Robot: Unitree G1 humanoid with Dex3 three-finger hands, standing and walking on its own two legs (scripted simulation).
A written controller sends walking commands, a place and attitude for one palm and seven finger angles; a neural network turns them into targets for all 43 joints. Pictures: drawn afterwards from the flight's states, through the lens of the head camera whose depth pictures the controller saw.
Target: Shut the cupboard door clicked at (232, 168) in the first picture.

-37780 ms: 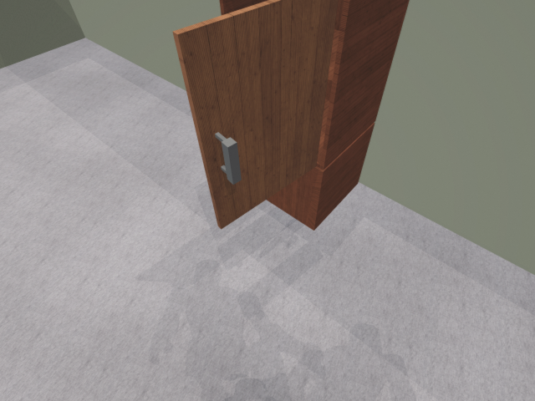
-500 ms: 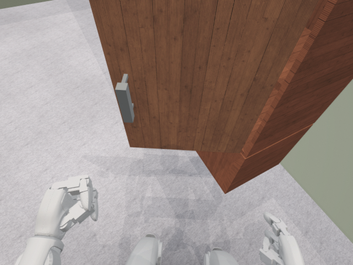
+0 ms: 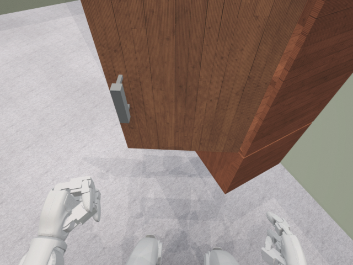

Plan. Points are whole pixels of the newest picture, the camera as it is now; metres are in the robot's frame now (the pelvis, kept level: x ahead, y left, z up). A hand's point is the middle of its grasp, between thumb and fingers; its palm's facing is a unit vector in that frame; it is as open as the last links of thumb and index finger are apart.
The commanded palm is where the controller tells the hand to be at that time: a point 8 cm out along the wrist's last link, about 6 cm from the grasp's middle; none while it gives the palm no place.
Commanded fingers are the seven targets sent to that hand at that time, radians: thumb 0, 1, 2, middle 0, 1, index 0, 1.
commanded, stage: bring the fist close to the handle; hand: left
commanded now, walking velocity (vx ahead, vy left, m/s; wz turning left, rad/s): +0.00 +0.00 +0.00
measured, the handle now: (122, 99) +0.51 +0.19 +0.05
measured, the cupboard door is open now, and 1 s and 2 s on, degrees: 59 59 54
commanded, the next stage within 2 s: push the door shut along its arc in 1.38 s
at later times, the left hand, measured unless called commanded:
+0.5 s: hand (112, 162) +0.32 +0.17 +0.06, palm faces -0.01 -1.00 -0.02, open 3.1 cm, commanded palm +0.30 +0.22 +0.06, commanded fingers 0.00 0.90 0.90 -1.30 -1.50 -1.30 -1.50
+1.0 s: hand (129, 125) +0.42 +0.15 +0.06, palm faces +0.01 -1.00 -0.02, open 3.1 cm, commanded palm +0.40 +0.21 +0.06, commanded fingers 0.00 0.90 0.90 -1.30 -1.50 -1.30 -1.50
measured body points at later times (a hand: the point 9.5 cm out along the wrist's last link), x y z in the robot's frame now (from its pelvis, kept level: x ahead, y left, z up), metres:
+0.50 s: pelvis +0.00 +0.01 +0.01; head +0.07 +0.01 +0.45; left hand +0.31 +0.22 +0.06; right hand +0.15 -0.23 -0.08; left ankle +0.05 +0.12 -0.63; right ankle +0.02 -0.11 -0.63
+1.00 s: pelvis +0.00 +0.00 +0.01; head +0.09 +0.01 +0.45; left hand +0.42 +0.21 +0.06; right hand +0.10 -0.26 -0.11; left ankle +0.05 +0.12 -0.63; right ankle +0.02 -0.11 -0.63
